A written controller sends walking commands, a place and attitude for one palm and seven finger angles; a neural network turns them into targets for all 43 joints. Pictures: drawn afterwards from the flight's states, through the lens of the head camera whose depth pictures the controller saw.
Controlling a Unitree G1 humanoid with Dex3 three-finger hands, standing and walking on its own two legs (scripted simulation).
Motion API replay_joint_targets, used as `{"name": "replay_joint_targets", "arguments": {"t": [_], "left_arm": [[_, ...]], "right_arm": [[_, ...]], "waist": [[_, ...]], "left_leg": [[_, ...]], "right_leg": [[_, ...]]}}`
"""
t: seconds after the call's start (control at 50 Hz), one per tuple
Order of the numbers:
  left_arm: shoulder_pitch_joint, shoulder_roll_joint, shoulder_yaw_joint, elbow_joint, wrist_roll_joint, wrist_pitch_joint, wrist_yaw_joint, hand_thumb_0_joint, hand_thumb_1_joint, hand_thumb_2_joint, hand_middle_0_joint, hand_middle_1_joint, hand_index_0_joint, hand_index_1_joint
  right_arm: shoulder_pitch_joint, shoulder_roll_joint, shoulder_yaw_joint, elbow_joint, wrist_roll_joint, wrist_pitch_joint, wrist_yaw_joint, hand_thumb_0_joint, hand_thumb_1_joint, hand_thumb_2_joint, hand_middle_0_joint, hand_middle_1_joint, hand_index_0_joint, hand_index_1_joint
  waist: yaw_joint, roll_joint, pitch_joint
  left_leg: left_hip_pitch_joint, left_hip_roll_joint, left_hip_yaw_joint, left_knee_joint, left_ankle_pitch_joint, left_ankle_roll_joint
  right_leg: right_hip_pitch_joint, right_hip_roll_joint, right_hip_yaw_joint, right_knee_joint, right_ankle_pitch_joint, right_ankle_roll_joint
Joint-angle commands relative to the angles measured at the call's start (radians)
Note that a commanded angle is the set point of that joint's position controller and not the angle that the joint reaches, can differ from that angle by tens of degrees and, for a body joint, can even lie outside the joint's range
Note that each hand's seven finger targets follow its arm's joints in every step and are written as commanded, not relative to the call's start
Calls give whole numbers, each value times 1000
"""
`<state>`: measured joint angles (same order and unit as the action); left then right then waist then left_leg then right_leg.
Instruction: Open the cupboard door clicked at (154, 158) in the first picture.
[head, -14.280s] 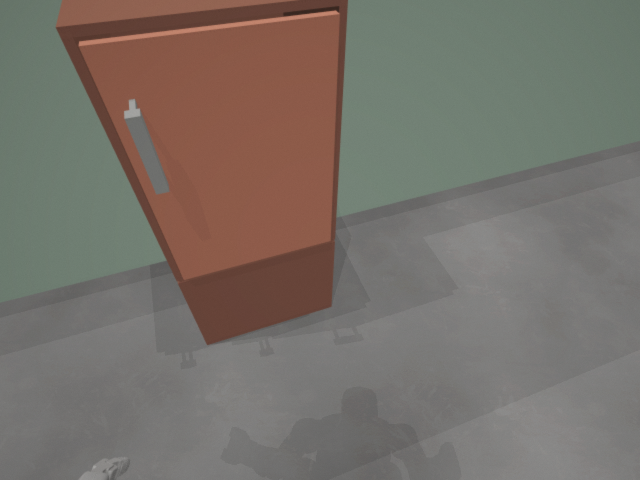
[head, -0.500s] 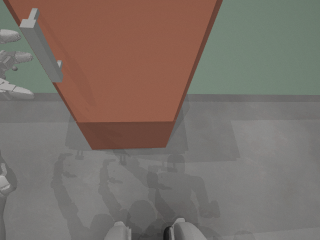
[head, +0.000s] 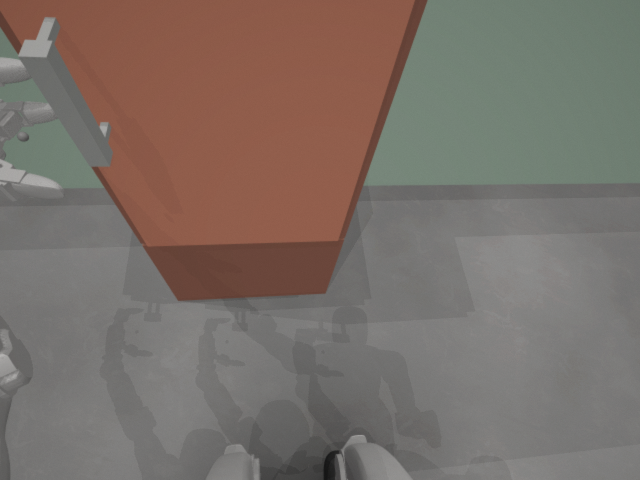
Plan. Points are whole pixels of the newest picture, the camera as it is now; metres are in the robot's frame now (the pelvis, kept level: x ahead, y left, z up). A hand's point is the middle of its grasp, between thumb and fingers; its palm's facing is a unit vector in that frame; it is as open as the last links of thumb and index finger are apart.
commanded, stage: slide the fingers in behind the handle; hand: left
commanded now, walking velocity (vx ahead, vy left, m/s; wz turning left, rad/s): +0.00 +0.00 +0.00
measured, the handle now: (77, 99) +0.54 +0.26 +0.11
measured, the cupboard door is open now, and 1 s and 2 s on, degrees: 0 0 1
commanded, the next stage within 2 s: close the thumb around the handle in 1.28 s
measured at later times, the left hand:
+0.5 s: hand (60, 136) +0.48 +0.26 +0.11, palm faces +0.01 -1.00 +0.01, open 14.0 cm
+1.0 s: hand (85, 137) +0.48 +0.24 +0.11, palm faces +0.03 -1.00 +0.01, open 14.0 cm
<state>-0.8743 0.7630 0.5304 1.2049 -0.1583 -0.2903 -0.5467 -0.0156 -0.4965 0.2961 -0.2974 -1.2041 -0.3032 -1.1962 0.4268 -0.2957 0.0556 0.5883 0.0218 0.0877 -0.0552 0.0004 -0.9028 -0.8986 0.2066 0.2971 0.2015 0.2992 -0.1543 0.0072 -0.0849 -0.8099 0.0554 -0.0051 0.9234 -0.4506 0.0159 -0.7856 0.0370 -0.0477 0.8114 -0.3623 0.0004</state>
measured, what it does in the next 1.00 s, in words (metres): stands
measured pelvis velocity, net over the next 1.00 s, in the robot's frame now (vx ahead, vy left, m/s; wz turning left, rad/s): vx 0.00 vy -0.01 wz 0.01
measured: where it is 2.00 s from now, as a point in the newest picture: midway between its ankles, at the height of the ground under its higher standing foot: outside the picture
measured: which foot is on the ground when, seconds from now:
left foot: down 0.00-1.00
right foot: down 0.00-1.00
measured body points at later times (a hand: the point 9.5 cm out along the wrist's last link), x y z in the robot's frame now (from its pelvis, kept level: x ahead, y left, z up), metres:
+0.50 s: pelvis +0.01 +0.00 +0.00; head +0.11 +0.03 +0.44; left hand +0.47 +0.32 +0.11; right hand +0.04 -0.26 -0.10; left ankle -0.01 +0.10 -0.69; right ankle +0.01 -0.13 -0.69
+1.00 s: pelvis +0.00 -0.01 +0.00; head +0.10 +0.01 +0.44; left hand +0.47 +0.29 +0.11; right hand +0.03 -0.28 -0.10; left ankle -0.01 +0.10 -0.69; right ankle +0.01 -0.13 -0.69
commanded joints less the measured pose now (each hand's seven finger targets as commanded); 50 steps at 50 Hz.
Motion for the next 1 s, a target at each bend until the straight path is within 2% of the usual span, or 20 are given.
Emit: {"name": "replay_joint_targets", "arguments": {"t": [0.0, 0.08, 0.14, 0.16, 0.18, 0.24, 0.28, 0.38, 0.42, 0.48, 0.52, 0.54, 0.6, 0.72, 0.74, 0.78, 0.8, 0.82, 0.86, 0.98], "left_arm": [[-416, 314, 25, -236, -24, -75, 11, 0, -500, 300, -300, -1200, -300, -1200], [-406, 268, -12, -252, -6, -62, 38, 0, -500, 300, -300, -1200, -300, -1200], [-409, 277, 4, -248, -13, -64, 54, 0, -500, 300, -300, -1200, -300, -1200], [-408, 240, -16, -242, -19, -60, 56, 0, -500, 300, -300, -1200, -300, -1200], [-427, 238, -19, -253, -19, -63, 59, 0, -500, 300, -300, -1200, -300, -1200], [-396, 231, -11, -274, -19, -74, 68, 0, -500, 300, -300, -1200, -300, -1200], [-384, 164, -56, -276, -19, -69, 73, 0, -500, 300, -300, -1200, -300, -1200], [-350, 186, -23, -278, -26, -55, 88, 0, -500, 300, -300, -1200, -300, -1200], [-354, 166, -32, -327, -29, -66, 97, 0, -500, 300, -300, -1200, -300, -1200], [-343, 146, -41, -319, -25, -73, 115, 0, -500, 300, -300, -1200, -300, -1200], [-355, 137, -40, -331, -28, -81, 123, 0, -500, 300, -300, -1200, -300, -1200], [-349, 137, -42, -301, -25, -78, 125, 0, -500, 300, -300, -1200, -300, -1200], [-388, 87, -85, -336, -24, -86, 133, 0, -500, 300, -300, -1200, -300, -1200], [-375, 86, -79, -288, -19, -80, 150, 0, -500, 300, -300, -1200, -300, -1200], [-397, 89, -82, -291, -18, -78, 152, 0, -500, 300, -300, -1200, -300, -1200], [-371, 133, -46, -289, -11, -81, 159, 0, -500, 300, -300, -1200, -300, -1200], [-379, 112, -60, -306, -16, -87, 161, 0, -500, 300, -300, -1200, -300, -1200], [-366, 124, -49, -297, -11, -88, 163, 0, -500, 300, -300, -1200, -300, -1200], [-362, 91, -76, -295, -10, -88, 163, 0, -500, 300, -300, -1200, -300, -1200], [-417, 142, -62, -254, 1, -78, 160, 0, -500, 300, -300, -1200, -300, -1200]], "right_arm": [[132, -187, -71, -58, 0, -19, -13, 0, -900, -900, 200, 300, 200, 300], [123, -181, -72, -61, 0, -23, -9, 0, -900, -900, 200, 300, 200, 300], [122, -182, -70, -63, -1, -23, -9, 0, -900, -900, 200, 300, 200, 300], [121, -179, -72, -66, 1, -25, -7, 0, -900, -900, 200, 300, 200, 300], [119, -179, -73, -61, 0, -27, -8, 0, -900, -900, 200, 300, 200, 300], [118, -178, -75, -62, -3, -30, -5, 0, -900, -900, 200, 300, 200, 300], [117, -171, -75, -65, -3, -32, 1, 0, -900, -900, 200, 300, 200, 300], [114, -171, -78, -70, 0, -27, 4, 0, -900, -900, 200, 300, 200, 300], [110, -166, -79, -73, -2, -28, 7, 0, -900, -900, 200, 300, 200, 300], [104, -163, -80, -70, -2, -29, 11, 0, -900, -900, 200, 300, 200, 300], [105, -163, -82, -67, -3, -31, 10, 0, -900, -900, 200, 300, 200, 300], [100, -163, -80, -66, 0, -30, 9, 0, -900, -900, 200, 300, 200, 300], [95, -158, -80, -65, -1, -37, 6, 0, -900, -900, 200, 300, 200, 300], [94, -157, -78, -54, -2, -43, 6, 0, -900, -900, 200, 300, 200, 300], [94, -159, -78, -52, -2, -45, 6, 0, -900, -900, 200, 300, 200, 300], [95, -160, -79, -59, -2, -45, 4, 0, -900, -900, 200, 300, 200, 300], [95, -159, -78, -62, -4, -46, 5, 0, -900, -900, 200, 300, 200, 300], [94, -157, -78, -62, -3, -46, 6, 0, -900, -900, 200, 300, 200, 300], [92, -153, -76, -63, -2, -48, 8, 0, -900, -900, 200, 300, 200, 300], [96, -161, -74, -57, 2, -50, -2, 0, -900, -900, 200, 300, 200, 300]], "waist": [[6, 191, -438], [10, 222, -426], [8, 183, -426], [0, 164, -423], [-2, 164, -419], [15, 185, -458], [8, 170, -442], [23, 127, -437], [29, 162, -468], [25, 140, -418], [23, 145, -440], [21, 127, -415], [10, 158, -409], [15, 128, -405], [6, 109, -402], [26, 100, -420], [19, 113, -432], [28, 119, -436], [23, 112, -421], [2, 84, -380]], "left_leg": [[334, -28, -32, -89, 454, 16], [373, -24, -41, -98, 464, 7], [363, -22, -45, -96, 485, 6], [359, -23, -40, -97, 467, 9], [358, -22, -42, -99, 460, 9], [402, -19, -46, -92, 536, 0], [401, -19, -44, -97, 534, 0], [361, -23, -33, -103, 534, 7], [397, -20, -36, -101, 589, 3], [376, -21, -34, -106, 542, 4], [391, -21, -35, -107, 545, 3], [365, -24, -31, -109, 506, 5], [376, -28, -32, -115, 480, 7], [347, -30, -30, -118, 448, 8], [335, -30, -27, -118, 429, 12], [308, -36, -23, -122, 416, 14], [320, -37, -19, -118, 431, 15], [309, -38, -17, -117, 430, 13], [306, -38, -15, -120, 422, 15], [240, -40, -9, -124, 337, 21]], "right_leg": [[179, 24, 15, -51, 325, -18], [143, 22, 5, -53, 301, -19], [159, 23, 4, -49, 321, -17], [159, 23, 5, -53, 317, -15], [160, 23, 4, -53, 315, -15], [164, 22, 3, -42, 346, -18], [158, 23, -1, -47, 340, -16], [216, 19, 5, -47, 385, -15], [217, 19, 7, -43, 407, -15], [208, 21, 5, -51, 380, -16], [211, 21, 6, -49, 381, -16], [214, 20, 8, -52, 368, -16], [201, 16, 8, -56, 344, -20], [220, 14, 11, -56, 346, -18], [227, 14, 15, -59, 346, -15], [268, 10, 21, -58, 354, -17], [270, 12, 22, -54, 369, -18], [277, 10, 25, -53, 373, -17], [273, 11, 23, -57, 370, -16], [281, 6, 37, -67, 332, -10]]}}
